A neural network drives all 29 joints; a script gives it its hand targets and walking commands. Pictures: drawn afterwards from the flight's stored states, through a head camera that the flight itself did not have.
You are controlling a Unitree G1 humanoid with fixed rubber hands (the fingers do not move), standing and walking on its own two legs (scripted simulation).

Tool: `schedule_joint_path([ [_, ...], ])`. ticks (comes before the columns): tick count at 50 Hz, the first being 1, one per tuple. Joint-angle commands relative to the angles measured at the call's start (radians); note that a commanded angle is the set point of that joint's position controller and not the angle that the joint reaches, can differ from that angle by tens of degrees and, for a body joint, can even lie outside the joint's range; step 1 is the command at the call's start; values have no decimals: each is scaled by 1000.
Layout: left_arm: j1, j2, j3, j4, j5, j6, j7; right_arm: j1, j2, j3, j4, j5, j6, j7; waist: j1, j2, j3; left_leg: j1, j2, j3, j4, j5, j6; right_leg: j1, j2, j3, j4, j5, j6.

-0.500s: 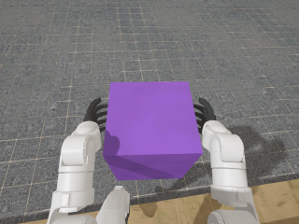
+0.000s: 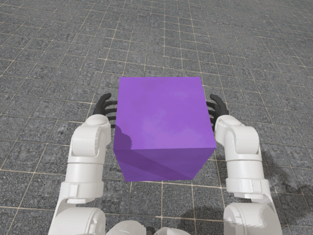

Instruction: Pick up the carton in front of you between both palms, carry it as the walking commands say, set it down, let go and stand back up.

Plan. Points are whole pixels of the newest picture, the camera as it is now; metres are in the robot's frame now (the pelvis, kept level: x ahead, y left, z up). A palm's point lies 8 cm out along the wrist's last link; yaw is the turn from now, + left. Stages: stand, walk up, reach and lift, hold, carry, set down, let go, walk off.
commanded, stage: carry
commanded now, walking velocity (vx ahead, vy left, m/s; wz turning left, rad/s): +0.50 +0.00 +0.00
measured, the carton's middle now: (159, 133) +0.37 +0.00 +0.01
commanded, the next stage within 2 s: none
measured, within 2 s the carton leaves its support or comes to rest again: neither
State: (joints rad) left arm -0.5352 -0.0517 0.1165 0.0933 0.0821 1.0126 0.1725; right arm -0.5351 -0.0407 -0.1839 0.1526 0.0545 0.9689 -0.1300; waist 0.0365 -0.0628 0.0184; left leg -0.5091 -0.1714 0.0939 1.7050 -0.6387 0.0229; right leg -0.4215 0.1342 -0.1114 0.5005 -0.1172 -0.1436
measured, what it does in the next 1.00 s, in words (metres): walks ahead: left foot, then right foot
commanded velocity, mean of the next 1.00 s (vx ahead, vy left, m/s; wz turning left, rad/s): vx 0.50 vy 0.00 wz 0.00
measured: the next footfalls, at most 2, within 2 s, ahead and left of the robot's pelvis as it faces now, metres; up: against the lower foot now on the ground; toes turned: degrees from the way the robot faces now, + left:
left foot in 0.22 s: +0.32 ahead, +0.22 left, +0.00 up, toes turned -8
right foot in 0.56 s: +0.50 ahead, +0.01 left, +0.00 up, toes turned -12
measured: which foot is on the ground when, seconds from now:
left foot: up 0.00-0.20, down 0.22-0.56, up 0.58-0.84, down 0.86-1.00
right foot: down 0.00-0.24, up 0.26-0.54, down 0.56-0.88, up 0.90-1.00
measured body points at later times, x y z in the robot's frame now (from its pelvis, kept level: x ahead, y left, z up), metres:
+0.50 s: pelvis +0.35 +0.12 +0.03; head +0.40 +0.12 +0.48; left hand +0.71 +0.21 +0.07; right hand +0.65 -0.09 +0.07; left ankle +0.28 +0.23 -0.72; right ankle +0.41 +0.00 -0.69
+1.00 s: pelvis +0.65 +0.18 +0.02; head +0.61 +0.19 +0.47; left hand +0.93 +0.32 +0.10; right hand +0.91 +0.02 +0.10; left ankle +0.67 +0.26 -0.72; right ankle +0.55 +0.06 -0.64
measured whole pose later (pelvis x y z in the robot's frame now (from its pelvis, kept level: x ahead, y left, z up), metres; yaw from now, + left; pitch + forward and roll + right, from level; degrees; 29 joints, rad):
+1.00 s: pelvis +0.65 +0.18 +0.02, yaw -4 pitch +4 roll -1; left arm -0.17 -0.11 0.12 -0.26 0.08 1.23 0.10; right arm -0.15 0.13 -0.09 -0.25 -0.12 1.21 -0.10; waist 0.01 -0.01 -0.18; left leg -0.32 0.04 0.20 0.47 -0.21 0.06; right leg -0.42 -0.09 -0.08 1.07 -0.42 0.01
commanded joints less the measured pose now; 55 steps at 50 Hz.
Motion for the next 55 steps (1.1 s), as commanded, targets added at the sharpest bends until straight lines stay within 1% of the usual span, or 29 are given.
schedule_joint_path([
  [1, -506, -939, -687, -156, -452, -6, -196, -418, 950, 546, -69, 262, 43, 224, 176, 172, -744, -877, 162, -477, 231, -163, -4, 1231, -625, 851, 232, 678, -357],
  [2, -570, -962, -754, -207, -517, -12, -194, -362, 914, 487, -110, 212, 37, 222, 105, 265, -770, -828, 179, -471, 121, -91, 28, 1094, -623, 884, 192, 441, -333],
  [3, -687, -1040, -812, -248, -580, -25, -204, -403, 872, 443, -163, 167, 19, 222, 69, 332, -720, -666, 192, -390, -57, 51, 24, 861, -564, 824, 164, 433, -298],
  [4, -789, -1092, -848, -292, -626, -44, -219, -448, 875, 434, -190, 136, 0, 217, 40, 328, -643, -454, 214, -313, -242, 145, 12, 576, -493, 746, 91, 335, -265],
  [7, -837, -1127, -847, -283, -678, -77, -249, -555, 925, 487, -262, 150, -42, 208, 68, 93, -507, -17, 245, -156, -693, 401, 3, 120, -317, 461, 38, 237, -147],
  [9, -746, -1147, -842, -250, -649, -85, -253, -547, 928, 548, -285, 155, -58, 205, 19, -52, -524, 234, 170, -32, -992, 551, 2, 84, -245, 254, 124, 321, -49],
  [10, -712, -1157, -828, -237, -630, -86, -254, -539, 942, 571, -294, 159, -64, 204, -18, -25, -566, 386, 127, 22, -1148, 615, 8, 99, -214, 184, 227, 383, -5],
  [11, -655, -1140, -809, -207, -593, -85, -256, -492, 967, 604, -275, 171, -67, 206, -49, 18, -602, 559, 222, -75, -1166, 759, 44, 30, -190, 123, 377, 212, 62],
  [12, -559, -1126, -792, -176, -561, -78, -262, -435, 952, 628, -261, 163, -75, 205, -88, 332, -831, 899, 575, -571, -1106, 1205, 228, -167, -131, 81, 673, -269, 161],
  [13, -492, -1090, -771, -152, -529, -77, -269, -377, 967, 645, -244, 163, -77, 201, -94, 380, -889, 985, 570, -764, -1190, 1173, 286, -276, -98, 115, 821, -424, 184],
  [15, -420, -1092, -723, -90, -479, -85, -276, -402, 999, 700, -286, 190, -79, 204, -75, 193, -727, 969, 524, -662, -1189, 1136, 222, -430, -166, 138, 842, -400, 199],
  [16, -391, -1082, -706, -67, -454, -86, -278, -421, 1030, 730, -299, 209, -78, 209, -77, 174, -640, 960, 506, -585, -1168, 1236, 187, -501, -187, 122, 795, -396, 198],
  [20, -268, -1038, -647, -19, -347, -87, -280, -403, 1101, 792, -251, 262, -54, 246, -86, 148, -541, 949, 444, -413, -1229, 1453, 136, -436, -156, 52, 367, -332, 190],
  [23, -219, -1016, -637, -36, -298, -88, -272, -388, 1117, 809, -223, 281, -37, 273, -80, 173, -512, 672, 368, -261, -1278, 1373, 83, -49, -64, -30, -2, -41, 190],
  [26, -189, -988, -643, -83, -258, -78, -260, -343, 1121, 808, -201, 310, -12, 307, -47, 188, -510, 408, 304, -109, -1191, 1161, 53, 380, -67, -59, -195, 255, 153],
  [27, -177, -978, -639, -103, -249, -67, -258, -331, 1118, 807, -192, 319, -2, 316, -36, 176, -508, 283, 288, -87, -1125, 1028, 39, 526, -122, -33, -194, 258, 124],
  [28, -157, -965, -635, -120, -243, -54, -257, -333, 1109, 800, -184, 321, 9, 323, -16, 127, -526, 130, 284, -79, -1009, 749, 18, 679, -272, 89, -144, 297, 81],
  [29, -140, -928, -618, -130, -230, -39, -255, -323, 1118, 800, -181, 326, 29, 330, -11, -87, -544, -81, 211, -36, -785, 161, -1, 822, -530, 372, -70, 598, -12],
  [30, -142, -899, -604, -136, -220, -33, -252, -322, 1139, 798, -189, 335, 50, 334, 7, -170, -559, -293, 188, -60, -579, 12, -37, 910, -655, 564, -103, 298, -186],
  [31, -145, -932, -625, -172, -242, -23, -255, -325, 1131, 791, -219, 336, 60, 336, 5, -94, -498, -342, 245, -120, -507, 33, -30, 786, -638, 593, -175, 73, -197],
  [34, -250, -1007, -723, -334, -328, 23, -273, -304, 1130, 781, -298, 328, 85, 326, -19, 30, -352, -225, 317, -126, -761, 208, -39, 499, -523, 374, -316, 2, -61],
  [37, -189, -1009, -755, -404, -388, 78, -307, -144, 1106, 746, -356, 249, 118, 295, -30, -52, -345, 48, 237, 3, -1083, 298, -54, 323, -412, 134, -335, -13, 4],
  [41, -63, -983, -758, -418, -404, 131, -354, 21, 1051, 725, -418, 149, 157, 275, -33, -65, -332, 298, 195, 128, -1273, 542, -60, 217, -369, 37, -237, -158, 75],
  [43, -86, -932, -750, -433, -412, 156, -361, 4, 1036, 730, -441, 158, 182, 272, -46, -17, -327, 509, 216, 124, -1267, 449, -43, 66, -318, -42, -40, -182, 115],
  [44, -117, -902, -746, -452, -420, 174, -362, -10, 1004, 717, -450, 157, 194, 269, -64, 142, -309, 583, 384, -154, -1399, 293, -1, -74, -250, -109, 190, -192, 165],
  [45, -169, -886, -749, -484, -437, 199, -361, -29, 980, 698, -442, 151, 202, 265, -72, 375, -345, 693, 583, -541, -1496, 239, 120, -264, -170, -84, 444, -381, 189],
  [46, -185, -887, -748, -478, -443, 212, -362, -53, 983, 697, -466, 168, 214, 262, -67, 307, -331, 665, 624, -606, -1507, 319, 173, -328, -205, 32, 596, -426, 163],
  [49, -166, -928, -717, -448, -440, 221, -356, -122, 1025, 726, -525, 214, 238, 263, -56, 124, -357, 582, 558, -401, -1489, 473, 140, -326, -285, 103, 661, -276, 132],
  [55, -67, -962, -697, -403, -330, 206, -312, -121, 1051, 775, -503, 285, 253, 310, -48, 174, -331, 577, 462, -153, -1552, 650, 101, -287, -246, 23, 356, -61, 168],
])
